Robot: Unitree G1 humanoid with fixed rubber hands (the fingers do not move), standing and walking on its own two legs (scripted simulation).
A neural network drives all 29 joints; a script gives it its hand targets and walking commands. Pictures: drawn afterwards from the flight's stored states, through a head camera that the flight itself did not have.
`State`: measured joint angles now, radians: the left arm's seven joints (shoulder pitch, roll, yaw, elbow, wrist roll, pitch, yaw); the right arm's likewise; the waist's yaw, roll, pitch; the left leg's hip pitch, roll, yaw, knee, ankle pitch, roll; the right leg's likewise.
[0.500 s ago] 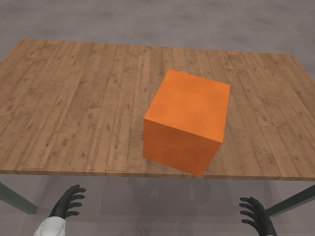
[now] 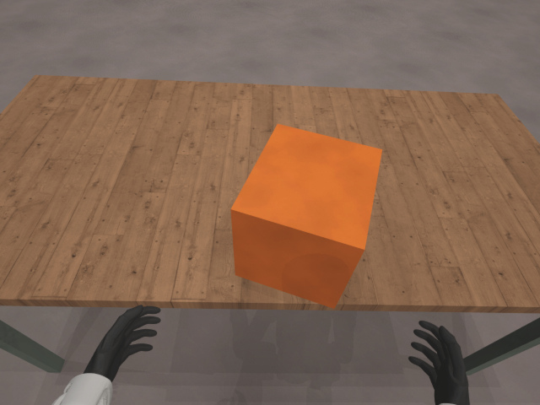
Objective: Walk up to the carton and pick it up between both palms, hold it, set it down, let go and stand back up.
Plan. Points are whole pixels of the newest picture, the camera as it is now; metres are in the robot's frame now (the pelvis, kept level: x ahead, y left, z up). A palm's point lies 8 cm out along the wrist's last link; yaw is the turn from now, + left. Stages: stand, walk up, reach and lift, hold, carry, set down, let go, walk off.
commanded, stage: reach and lift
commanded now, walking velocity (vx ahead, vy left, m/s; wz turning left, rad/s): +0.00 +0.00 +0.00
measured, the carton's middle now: (305, 215) +0.43 -0.04 +0.00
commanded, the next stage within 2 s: none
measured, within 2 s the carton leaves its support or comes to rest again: neither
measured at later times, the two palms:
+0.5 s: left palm (112, 323) +0.21 +0.23 +0.04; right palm (429, 365) +0.17 -0.19 +0.03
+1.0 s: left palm (131, 256) +0.29 +0.22 +0.07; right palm (417, 301) +0.24 -0.18 +0.05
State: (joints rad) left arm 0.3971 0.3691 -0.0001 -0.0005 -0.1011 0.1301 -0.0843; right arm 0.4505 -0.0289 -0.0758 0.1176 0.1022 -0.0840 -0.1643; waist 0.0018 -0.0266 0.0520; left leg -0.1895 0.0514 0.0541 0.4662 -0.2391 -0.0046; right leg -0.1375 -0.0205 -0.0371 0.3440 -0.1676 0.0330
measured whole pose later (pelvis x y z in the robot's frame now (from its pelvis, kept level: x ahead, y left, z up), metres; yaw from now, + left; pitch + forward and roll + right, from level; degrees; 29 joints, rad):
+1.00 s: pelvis +0.01 +0.00 +0.00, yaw +0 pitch -1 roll -2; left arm 0.01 0.41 0.00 -0.10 -0.19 0.35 -0.12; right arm 0.20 -0.03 0.01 -0.13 0.18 0.23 -0.27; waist 0.00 -0.03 0.05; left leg -0.19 0.05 0.05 0.47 -0.26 0.00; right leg -0.14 -0.02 -0.04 0.34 -0.18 0.03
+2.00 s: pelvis +0.01 +0.00 +0.00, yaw +0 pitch -1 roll -2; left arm -0.68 0.40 0.00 0.48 -0.19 0.44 -0.10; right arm -0.47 -0.11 -0.06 0.28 0.22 0.34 -0.29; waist -0.10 -0.03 0.03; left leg -0.19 0.05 0.05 0.47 -0.26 0.00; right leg -0.14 -0.02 -0.04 0.34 -0.18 0.04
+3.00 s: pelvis +0.02 -0.01 +0.00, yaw +0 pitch +11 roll -1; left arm -0.97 0.24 0.00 1.45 -0.19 -0.20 -0.03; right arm -0.79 -0.01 -0.07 1.22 0.16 -0.25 -0.28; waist -0.16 -0.02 -0.13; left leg -0.43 0.05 0.05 0.47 -0.23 -0.01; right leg -0.39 -0.02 -0.04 0.38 -0.18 0.03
